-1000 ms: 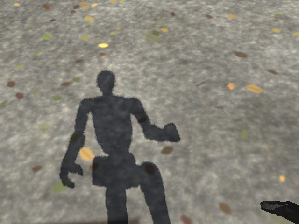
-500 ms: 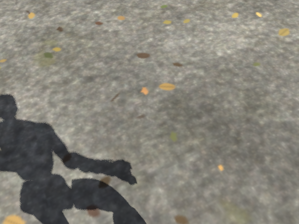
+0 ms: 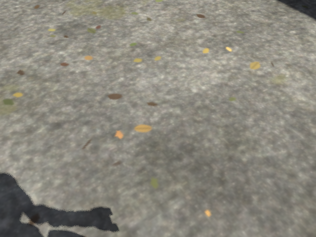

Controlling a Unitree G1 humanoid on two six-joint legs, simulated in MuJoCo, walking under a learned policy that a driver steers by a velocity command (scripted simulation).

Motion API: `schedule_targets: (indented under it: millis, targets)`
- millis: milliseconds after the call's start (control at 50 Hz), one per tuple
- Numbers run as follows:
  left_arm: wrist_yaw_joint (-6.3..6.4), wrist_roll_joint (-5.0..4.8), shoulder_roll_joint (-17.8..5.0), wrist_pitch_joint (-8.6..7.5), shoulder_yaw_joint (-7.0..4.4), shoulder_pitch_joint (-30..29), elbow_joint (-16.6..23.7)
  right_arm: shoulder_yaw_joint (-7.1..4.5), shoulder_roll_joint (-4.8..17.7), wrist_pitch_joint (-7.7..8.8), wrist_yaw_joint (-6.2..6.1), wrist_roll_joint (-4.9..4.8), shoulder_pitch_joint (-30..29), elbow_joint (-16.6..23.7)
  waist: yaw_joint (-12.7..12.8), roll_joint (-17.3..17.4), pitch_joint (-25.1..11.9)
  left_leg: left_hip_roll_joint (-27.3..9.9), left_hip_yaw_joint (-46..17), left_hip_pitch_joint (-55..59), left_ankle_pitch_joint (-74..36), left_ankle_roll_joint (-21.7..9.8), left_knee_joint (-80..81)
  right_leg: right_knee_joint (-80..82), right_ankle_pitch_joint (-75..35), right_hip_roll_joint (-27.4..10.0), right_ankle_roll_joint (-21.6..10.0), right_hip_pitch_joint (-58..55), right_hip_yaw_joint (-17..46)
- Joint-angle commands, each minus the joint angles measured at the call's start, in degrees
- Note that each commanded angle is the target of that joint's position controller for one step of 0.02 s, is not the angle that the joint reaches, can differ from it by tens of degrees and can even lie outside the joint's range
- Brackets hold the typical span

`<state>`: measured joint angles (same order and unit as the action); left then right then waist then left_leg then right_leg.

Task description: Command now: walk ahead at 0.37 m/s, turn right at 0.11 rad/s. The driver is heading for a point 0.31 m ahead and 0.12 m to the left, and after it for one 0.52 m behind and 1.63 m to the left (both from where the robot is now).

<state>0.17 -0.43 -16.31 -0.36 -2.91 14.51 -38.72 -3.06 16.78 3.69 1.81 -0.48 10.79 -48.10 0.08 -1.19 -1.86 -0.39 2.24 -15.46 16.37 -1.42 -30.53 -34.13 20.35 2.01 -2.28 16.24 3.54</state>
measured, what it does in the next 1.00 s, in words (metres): walks ahead, turning left: right foot, then left foot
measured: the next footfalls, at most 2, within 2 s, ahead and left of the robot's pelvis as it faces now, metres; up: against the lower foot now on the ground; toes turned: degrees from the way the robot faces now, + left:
right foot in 0.40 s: +0.34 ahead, -0.14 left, +0.00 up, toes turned +4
left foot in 0.82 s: +0.27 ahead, +0.11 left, +0.00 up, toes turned +22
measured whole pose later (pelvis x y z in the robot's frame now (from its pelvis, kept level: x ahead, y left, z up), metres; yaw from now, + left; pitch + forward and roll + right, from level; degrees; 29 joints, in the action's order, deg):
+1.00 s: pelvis +0.24 +0.01 +0.01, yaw +24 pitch +2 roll -3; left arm 1.9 0.4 -18.6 0.9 -5.4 4.3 -43.6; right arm -3.6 17.5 -1.5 -1.3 0.3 12.4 -35.5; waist -0.8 -1.6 3.0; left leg 0.9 -2.7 -19.0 11.8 -3.1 -28.6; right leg -62.3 22.3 0.1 3.3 32.4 0.7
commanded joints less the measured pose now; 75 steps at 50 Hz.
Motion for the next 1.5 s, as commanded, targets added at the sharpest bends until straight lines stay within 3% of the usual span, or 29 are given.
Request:
schedule_targets:
  millis: [20,60,120,260,320,380,400,420,440,460,480,540,680,780,800,820,840,860,880,920,1060,1240,1260,1280,1300,1320,1340,1400,1500]
  targets:
    - [0.26,-1.03,-6.5,-2.85,-1.5,-8.7,8.2,-3.24,13.1,1.34,-0.27,1.07,12.1,-0.1,-6.2,14.1,5.6,-23.7,-39.8,16.6,24.1,-15.8,21.2,-22.0,14.3,-0.6,0.2,32.3,0.5]
    - [-0.15,-1.28,-7.5,-3.64,-2.19,-6.2,6.5,-1.86,8.6,1.87,-0.81,0.36,8.4,1.2,-3.4,10.0,7.0,-19.6,-32.5,17.6,22.4,-13.0,20.6,-27.9,4.9,-4.3,-0.2,36.3,2.2]
    - [-0.62,-0.09,-5.5,-4.19,-2.04,-7.7,6.1,-1.14,7.1,1.74,-1.27,0.38,7.6,1.7,-3.1,8.1,6.2,-14.8,-20.8,16.0,5.0,-10.0,22.4,-23.8,-6.7,-6.7,1.1,33.5,0.1]
    - [-2.1,-0.18,-0.6,-5.12,-0.31,-16.0,8.3,-1.31,8.7,0.12,-2.34,-0.22,12.2,0.3,-5.7,7.3,6.6,-9.5,-8.0,9.9,-21.9,-8.3,20.0,-1.2,-19.9,-2.9,4.1,18.5,-5.3]
    - [-2.71,-0.28,-2.6,-5.69,-1.15,-15.7,8.5,-1.89,10.0,-1.01,-2.61,-0.83,13.7,-0.3,-4.3,9.0,4.9,-11.2,-10.3,11.7,-29.8,-6.8,14.7,3.5,-21.1,-1.3,2.9,12.5,-3.8]
    - [-1.52,0.8,-7.7,-5.71,-3.42,-3.8,5.2,-2.3,9.9,-0.99,-2.92,-1.32,9.7,1.9,3.2,8.6,-2.4,-7.7,-9.7,9.7,-38.6,-2.5,0.7,9.9,-29.0,-1.3,-1.2,-5.8,-3.5]
    - [-0.59,2.12,-11.4,-5.48,-4.31,3.9,4.2,-1.34,6.7,-0.6,-2.85,0.01,8.9,4.2,5.9,3.5,-10.7,-3.9,-8.3,-0.1,-23.3,0.1,-13.2,5.0,-46.3,-10.6,-4.4,-22.3,3.5]
    - [-0.11,3.23,-14.4,-4.34,-4.27,4.9,4.8,0.74,-0.3,-0.46,-2.54,1.15,19.4,4.2,1.4,-14.5,-21.9,2.8,-6.1,-15.7,23.9,3.8,-34.4,1.0,-65.5,-29.4,-13.9,-39.1,21.0]
    - [-0.36,2.42,-11.5,-3.29,-3.71,4.3,5.8,-0.54,5.9,-0.67,-2.5,-0.74,21.2,3.1,3.0,-14.3,-27.8,1.9,-11.2,-16.7,24.8,4.4,-43.0,6.3,-52.4,-29.4,-16.4,-36.0,26.7]
    - [-0.24,1.52,-8.2,-2.71,-2.8,0.8,5.8,-1.76,8.9,-1.42,-2.73,-1.96,15.3,4.0,3.1,-9.9,-18.8,-0.5,-8.9,-21.6,20.8,4.8,-45.4,8.7,-43.6,-25.8,-14.3,-29.6,18.8]
    - [0.02,0.8,-6.0,-2.43,-2.09,-2.3,5.1,-1.79,8.0,-2.3,-3.23,-1.65,11.7,4.7,2.0,-6.7,-12.3,-2.3,-6.8,-23.4,17.2,5.2,-43.9,10.4,-38.6,-22.6,-12.5,-22.7,13.7]
    - [-0.13,2.0,-5.0,-2.5,-1.88,-9.7,3.8,-1.97,5.1,-5.91,-4.23,-0.84,12.6,5.3,-2.8,-7.2,-3.8,-4.2,-4.7,-13.2,11.9,6.6,-38.6,17.5,-30.0,-18.3,-11.0,-1.6,3.2]
    - [1.07,1.03,-8.4,-2.11,-3.27,-13.3,1.6,-1.88,4.8,-7.22,-2.54,0.04,5.4,10.8,-2.3,-5.9,-3.8,-5.5,-2.5,-6.5,0.7,4.0,-20.0,20.3,-21.7,-20.8,-11.5,0.3,-3.8]
    - [0.83,-0.81,-9.7,-0.37,-3.71,-12.6,-0.6,-2.95,6.3,-7.57,-1.25,0.23,4.2,12.6,-2.9,-4.0,-2.7,-2.4,1.7,0.3,-2.3,0.1,-5.1,13.3,-12.5,-20.3,-6.4,-1.9,-7.0]
    - [0.79,-0.76,-8.1,0.07,-3.36,-10.3,-1.8,-3.59,7.5,-7.4,-1.58,0.6,5.6,12.2,-2.8,-1.5,-2.2,-1.2,0.8,3.8,-5.3,-1.6,-0.9,8.4,-7.9,-18.0,-3.4,0.2,-8.9]
    - [0.61,0.44,-5.3,0.54,-2.7,-7.6,-2.5,-4.92,12.4,-7.04,-2.44,0.68,6.9,12.7,-1.6,10.8,-0.6,-9.0,-11.9,7.8,-19.6,-5.2,7.7,-5.6,0.5,-11.9,2.0,6.9,-14.9]
    - [0.93,2.23,-4.6,0.65,-2.12,-10.2,0.6,-5.45,17.6,-6.46,-3.06,1.33,5.2,15.6,-1.0,22.7,1.3,-21.1,-31.8,10.6,-28.8,-16.1,11.2,-21.7,18.0,-2.9,6.9,22.6,-13.3]
    - [1.38,1.58,-6.9,0.51,-2.89,-14.2,1.3,-5.1,16.1,-5.06,-2.36,2.69,7.2,15.5,-4.7,16.1,-2.9,-21.7,-33.3,8.3,-25.5,-20.2,13.0,-31.3,19.2,-2.0,6.1,23.4,-3.3]
    - [1.51,0.27,-7.6,0.6,-3.28,-13.8,1.1,-4.62,14.8,-3.91,-2.12,2.51,5.2,15.3,-3.0,12.9,-2.3,-18.8,-28.2,7.9,-21.9,-17.4,12.9,-33.4,14.0,-3.1,5.0,24.1,-1.0]
    - [2.23,0.86,-8.3,0.79,-3.9,-11.6,-0.9,-3.68,11.2,-3.75,-2.78,0.34,-0.7,16.2,-0.2,8.4,-2.1,-14.2,-22.0,7.3,-19.3,-11.6,11.2,-31.1,5.1,-4.4,4.7,23.8,0.0]
    - [1.42,0.4,-4.8,0.14,-2.61,-12.5,-1.1,-3.65,11.1,-4.85,-4.28,0.18,0.4,17.9,-0.9,8.5,-5.0,-10.8,-21.3,9.2,-22.1,-11.5,8.9,-16.6,-1.4,-1.5,7.0,16.6,0.7]
    - [-0.59,-0.19,-6.4,-1.46,-3.26,-7.6,-2.1,-3.98,10.9,-6.23,-3.34,-1.04,-3.3,19.7,1.2,10.6,-4.3,-7.0,-30.0,5.0,-20.0,-9.1,4.5,9.7,-6.8,0.6,4.2,0.5,0.2]
    - [-0.53,0.22,-8.0,-1.55,-3.83,-5.5,-2.7,-3.72,9.8,-6.29,-3.55,-1.16,-3.0,19.9,1.6,8.9,-4.9,-4.8,-28.6,1.2,-14.1,-6.5,2.1,13.8,-13.1,-2.9,2.7,-5.7,1.8]
    - [-0.13,1.16,-11.9,-1.23,-4.69,-4.4,-2.3,-2.92,6.7,-6.24,-3.5,-0.38,-0.7,20.0,0.1,-1.8,-6.2,0.7,-21.7,-6.6,1.8,-3.0,-8.7,15.5,-19.2,-14.6,-1.7,-12.7,11.8]
    - [-0.08,2.6,-14.8,-0.81,-5.12,-5.7,-2.7,-3.39,7.9,-5.74,-3.42,-0.68,0.2,21.5,-1.9,-16.2,-2.2,8.6,-10.7,-18.4,20.7,0.6,-19.7,17.3,-28.8,-24.4,-12.0,-11.0,24.8]
    - [0.2,2.49,-11.3,-1.14,-4.29,-7.9,-0.9,-4.81,12.6,-5.3,-3.4,0.23,1.3,20.3,-1.1,-11.1,-1.9,4.1,-11.7,-19.4,20.1,3.0,-32.0,17.1,-29.6,-26.6,-15.4,-9.0,24.5]
    - [0.71,1.95,-8.4,-1.09,-3.42,-10.7,-0.1,-5.63,13.9,-5.49,-3.13,-0.31,1.8,18.9,-2.1,-7.6,-1.2,3.3,-11.4,-19.2,16.0,3.8,-36.2,16.0,-28.3,-22.8,-13.0,-8.0,18.0]
    - [1.83,-0.05,-7.4,-0.73,-2.89,-8.9,-0.6,-4.24,9.0,-6.45,-2.57,-0.54,0.7,18.4,0.2,-6.9,1.0,0.8,-8.0,-25.2,5.2,5.2,-37.2,19.5,-5.3,-16.5,-8.7,-11.4,10.2]
    - [1.98,0.27,-10.0,-1.37,-3.69,-2.2,-1.4,-2.69,6.3,-4.96,-1.5,-0.68,-5.7,21.4,5.0,-7.5,1.4,-2.1,-4.2,-26.7,3.2,5.5,-25.1,23.4,2.5,-18.3,-8.9,-17.0,7.5]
